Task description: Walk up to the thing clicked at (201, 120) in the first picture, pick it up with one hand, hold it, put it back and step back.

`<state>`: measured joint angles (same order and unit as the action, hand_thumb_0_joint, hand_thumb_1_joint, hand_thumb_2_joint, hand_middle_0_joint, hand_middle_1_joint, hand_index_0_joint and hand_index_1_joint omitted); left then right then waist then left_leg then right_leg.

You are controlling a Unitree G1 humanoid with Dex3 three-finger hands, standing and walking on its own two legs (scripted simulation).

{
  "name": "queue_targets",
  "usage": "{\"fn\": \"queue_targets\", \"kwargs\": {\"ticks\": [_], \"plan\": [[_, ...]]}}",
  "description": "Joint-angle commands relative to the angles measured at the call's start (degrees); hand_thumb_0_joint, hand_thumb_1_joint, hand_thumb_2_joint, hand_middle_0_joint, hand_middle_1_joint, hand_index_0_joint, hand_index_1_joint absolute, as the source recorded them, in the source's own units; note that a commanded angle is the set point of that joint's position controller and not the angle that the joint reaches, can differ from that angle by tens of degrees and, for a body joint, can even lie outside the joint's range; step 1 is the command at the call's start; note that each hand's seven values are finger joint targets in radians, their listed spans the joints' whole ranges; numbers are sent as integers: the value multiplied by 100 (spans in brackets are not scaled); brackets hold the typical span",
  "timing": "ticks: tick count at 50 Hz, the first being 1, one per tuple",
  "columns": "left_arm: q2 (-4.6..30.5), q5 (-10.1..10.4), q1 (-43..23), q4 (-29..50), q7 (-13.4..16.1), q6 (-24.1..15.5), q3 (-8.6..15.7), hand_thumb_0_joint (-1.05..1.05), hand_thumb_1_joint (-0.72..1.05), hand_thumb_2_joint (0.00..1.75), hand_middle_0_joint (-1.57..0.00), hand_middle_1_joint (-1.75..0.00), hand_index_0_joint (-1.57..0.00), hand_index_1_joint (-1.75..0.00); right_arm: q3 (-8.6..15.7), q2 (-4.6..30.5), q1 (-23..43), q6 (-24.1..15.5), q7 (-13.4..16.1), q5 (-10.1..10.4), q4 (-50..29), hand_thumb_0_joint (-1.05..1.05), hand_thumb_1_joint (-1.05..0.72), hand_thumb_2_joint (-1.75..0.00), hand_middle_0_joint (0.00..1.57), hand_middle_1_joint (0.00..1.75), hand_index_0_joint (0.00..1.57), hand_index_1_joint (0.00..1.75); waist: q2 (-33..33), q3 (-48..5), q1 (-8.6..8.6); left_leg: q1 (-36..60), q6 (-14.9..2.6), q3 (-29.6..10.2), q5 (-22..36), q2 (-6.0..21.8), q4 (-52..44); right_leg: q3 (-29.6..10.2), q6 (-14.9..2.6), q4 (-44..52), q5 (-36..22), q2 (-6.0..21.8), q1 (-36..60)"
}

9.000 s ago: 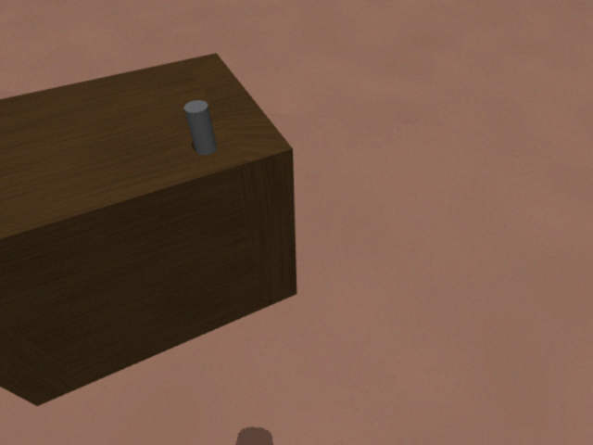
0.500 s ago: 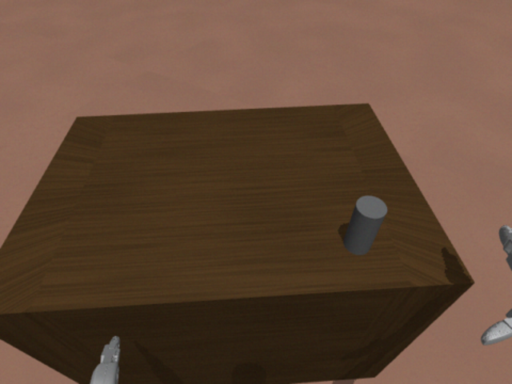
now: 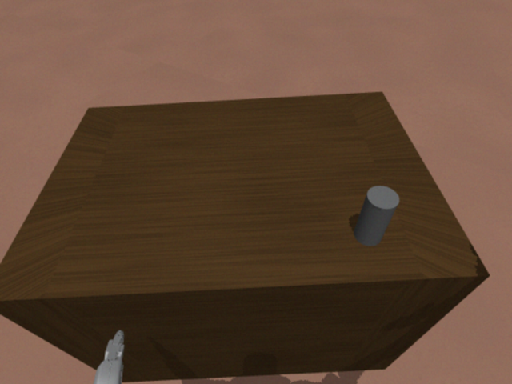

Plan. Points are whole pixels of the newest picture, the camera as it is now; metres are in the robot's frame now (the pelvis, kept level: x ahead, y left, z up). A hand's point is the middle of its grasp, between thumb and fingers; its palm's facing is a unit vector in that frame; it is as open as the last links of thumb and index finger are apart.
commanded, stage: go down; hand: right
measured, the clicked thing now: (374, 217) +0.43 -0.19 -0.01
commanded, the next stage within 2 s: approach in 1.76 s
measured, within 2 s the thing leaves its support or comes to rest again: neither
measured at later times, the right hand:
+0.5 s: hand out of the picture +0.34 -0.37 +0.11, palm faces +0.16 +0.99 -0.02, open 17.4 cm
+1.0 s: hand out of the picture +0.35 -0.38 +0.11, palm faces +0.16 +0.99 +0.00, open 17.3 cm
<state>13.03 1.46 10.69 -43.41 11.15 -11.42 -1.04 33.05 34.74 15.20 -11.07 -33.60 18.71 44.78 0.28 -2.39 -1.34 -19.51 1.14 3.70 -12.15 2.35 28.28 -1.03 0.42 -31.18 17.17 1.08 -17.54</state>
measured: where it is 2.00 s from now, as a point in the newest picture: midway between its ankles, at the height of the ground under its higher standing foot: outside the picture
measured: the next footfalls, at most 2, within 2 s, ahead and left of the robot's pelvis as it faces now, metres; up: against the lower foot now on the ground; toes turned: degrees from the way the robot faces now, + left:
none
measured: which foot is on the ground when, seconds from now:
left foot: down 0.00-1.00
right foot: down 0.00-1.00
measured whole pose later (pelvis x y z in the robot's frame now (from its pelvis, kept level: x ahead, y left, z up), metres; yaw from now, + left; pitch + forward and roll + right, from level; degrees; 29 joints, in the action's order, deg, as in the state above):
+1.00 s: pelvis +0.01 +0.00 -0.01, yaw +0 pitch +9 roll +2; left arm 13.8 0.6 10.8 -39.0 12.1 -12.5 -3.6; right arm 37.2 44.7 26.3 -11.5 -36.9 16.2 56.9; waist 0.8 -4.7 -3.4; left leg -28.8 1.2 4.0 -14.9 1.6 34.3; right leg -1.7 0.3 -39.8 21.3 1.9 -28.0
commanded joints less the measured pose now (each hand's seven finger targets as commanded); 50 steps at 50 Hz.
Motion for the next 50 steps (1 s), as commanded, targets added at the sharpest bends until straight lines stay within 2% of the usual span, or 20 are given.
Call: {"fn": "queue_targets", "kwargs": {"ticks": [1, 3, 6, 10, 11, 15, 17, 23, 24, 26, 28, 31, 33, 36, 40, 41, 43, 45, 49, 50], "plan": [[942, -6, -797, 918, 102, -296, 238, 0, -55, 5, -5, -5, -5, -5, 622, 2362, 1824, -459, 18, 134, -835, 0, 54, -5, 4, 5, 5, 5, -562, -1327, 141, 646, -201, -88, 781, -160, -108, -146, -111, 377, -1175, -102, -22], [666, -2, -845, 917, 99, -308, -21, 0, -55, 5, -5, -5, -5, -5, 536, 2373, 2037, -512, -28, 113, -797, 0, 55, -5, 4, 5, 5, 5, -693, -1464, 140, 645, -214, -105, 823, -175, -55, -129, -98, 323, -1235, -103, -54], [836, -6, -844, 962, 172, -351, 11, 0, -55, 5, -5, -5, -5, -5, 370, 2313, 2036, -506, -195, 106, -406, 0, 52, -5, 5, 5, 5, 5, -598, -1763, 32, 656, -180, -144, 891, -143, -7, -118, -139, 243, -1224, -128, -52], [1252, -31, -493, 980, 272, -367, 263, 0, -56, 5, -5, -5, -5, -5, 520, 2759, 2267, -465, -304, 103, -330, 0, 53, -4, 5, 5, 5, 5, -845, -1871, -71, 451, -212, -117, 884, -163, -15, -131, -105, 200, -1313, -123, 128], [1090, -30, -282, 890, 263, -357, 141, 0, -56, 6, -5, -5, -5, -6, 538, 2753, 2224, -441, -292, 104, -236, 0, 51, -4, 6, 4, 5, 4, -728, -1662, -59, 450, -194, -102, 858, -169, -27, -126, -116, 194, -1227, -129, 13], [1109, -39, -87, 1115, 237, -376, 245, 0, -56, 6, -5, -5, -5, -6, 711, 2999, 2363, -474, -200, 64, -300, 0, 52, -4, 6, 4, 6, 4, -707, -1368, -97, 355, -196, -110, 605, -186, -85, -109, -129, 240, -839, -127, -208], [847, -34, -38, 1001, 205, -373, 74, 0, -57, 6, -5, -5, -5, -6, 643, 2909, 2361, -484, -181, 36, -327, 0, 53, -5, 5, 5, 5, 5, -748, -1278, -59, 323, -200, -120, 679, -191, -47, -85, -122, 198, -934, -135, -268], [970, -67, -561, 826, 218, -452, 150, 0, -57, 7, -5, -5, -5, -6, 596, 2993, 2517, -482, -298, 11, -317, 0, 52, -5, 6, 5, 5, 5, -1014, -1623, -51, 240, -209, -199, 973, -146, 148, -82, -126, -31, -1198, -151, -298], [1201, -69, -559, 923, 262, -470, 325, 0, -57, 7, -5, -5, -4, -6, 612, 3056, 2603, -483, -330, 30, -365, 0, 52, -5, 5, 5, 5, 5, -958, -1855, -146, 212, -211, -178, 1088, -164, 195, -104, -117, -65, -1363, -118, -108], [1180, -78, -642, 1074, 265, -477, 200, 0, -57, 7, -5, -6, -5, -6, 686, 3061, 2628, -501, -368, 99, -285, 0, 50, -5, 6, 5, 5, 5, -958, -2191, -115, 315, -225, -140, 1289, -178, 286, -157, -76, -216, -1839, -88, 29], [1366, -72, -522, 1142, 316, -467, 358, 0, -57, 7, -5, -5, -5, -6, 807, 3236, 2611, -489, -358, 112, -271, 0, 49, -6, 6, 4, 6, 4, -895, -2397, -113, 302, -223, -83, 1402, -224, 335, -210, -33, -282, -2281, -47, 188], [1227, -72, -248, 1073, 296, -403, 230, 0, -57, 7, -5, -5, -5, -6, 649, 2935, 2261, -410, -371, 99, 169, 0, 47, -6, 6, 5, 6, 5, -755, -2130, -97, 185, -236, -32, 1275, -267, 336, -233, -13, -262, -2377, -27, 57], [1185, -75, -19, 1161, 292, -370, 251, 0, -57, 7, -5, -5, -5, -6, 829, 3212, 2390, -405, -326, 53, -66, 0, 46, -6, 6, 4, 6, 4, -884, -2307, -100, 214, -255, -41, 1446, -262, 359, -213, 14, -351, -2738, -15, 242], [1014, -78, 213, 836, 225, -297, 199, 0, -57, 7, -5, -5, -5, -6, 699, 3041, 2218, -326, -302, 4, 53, 0, 50, -6, 5, 5, 5, 5, -1019, -1646, -77, -2, -272, -35, 1207, -283, 333, -204, 39, -267, -2568, 9, -54], [974, -98, -209, 1039, 189, -336, 148, 0, -57, 7, -5, -5, -4, -6, 800, 3247, 2582, -362, -285, -38, -242, 0, 49, -6, 6, 5, 5, 5, -1107, -1716, -68, 76, -265, -97, 1287, -248, 390, -153, 0, -335, -2381, -18, -230], [1171, -95, -310, 1088, 199, -338, 308, 0, -57, 7, -5, -5, -5, -6, 795, 3255, 2597, -363, -273, -51, -246, 0, 50, -6, 5, 5, 5, 5, -1068, -1820, -105, 52, -270, -106, 1257, -246, 413, -166, -15, -333, -2333, -11, -194], [1130, -81, -494, 1391, 193, -390, 169, 0, -57, 7, -5, -5, -5, -6, 744, 3218, 2941, -412, -271, -26, -373, 0, 51, -6, 5, 5, 5, 5, -1069, -1948, -154, -15, -274, -77, 1119, -271, 415, -208, -3, -346, -2291, 31, -62], [1063, -85, -305, 1131, 201, -379, 169, 0, -57, 7, -5, -5, -5, -6, 631, 3054, 2899, -396, -316, -17, -23, 0, 50, -7, 5, 5, 5, 5, -1040, -1936, -234, -133, -263, -96, 1131, -268, 448, -195, -5, -427, -2296, 23, -26], [1173, -103, -109, 1233, 221, -373, 185, 0, -56, 6, -5, -5, -5, -6, 779, 3437, 2819, -375, -348, -86, -38, 0, 50, -6, 6, 5, 5, 5, -1144, -2218, -172, -78, -263, -70, 1116, -254, 486, -184, -13, -443, -2240, -3, 0], [1191, -109, -22, 1297, 220, -365, 220, 0, -56, 6, -5, -5, -5, -6, 691, 3318, 2793, -342, -352, -110, -24, 0, 49, -6, 6, 5, 5, 5, -1135, -2312, -203, -11, -259, -94, 1182, -239, 469, -152, -30, -461, -2199, -35, 37]]}}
